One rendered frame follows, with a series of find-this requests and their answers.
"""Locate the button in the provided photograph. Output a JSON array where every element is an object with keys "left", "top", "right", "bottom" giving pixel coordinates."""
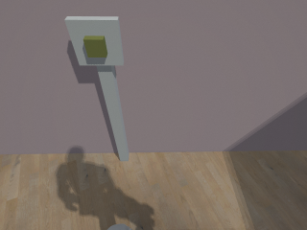
[{"left": 83, "top": 35, "right": 107, "bottom": 58}]

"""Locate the panel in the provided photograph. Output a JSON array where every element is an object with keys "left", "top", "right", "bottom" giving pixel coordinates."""
[{"left": 64, "top": 16, "right": 130, "bottom": 162}]

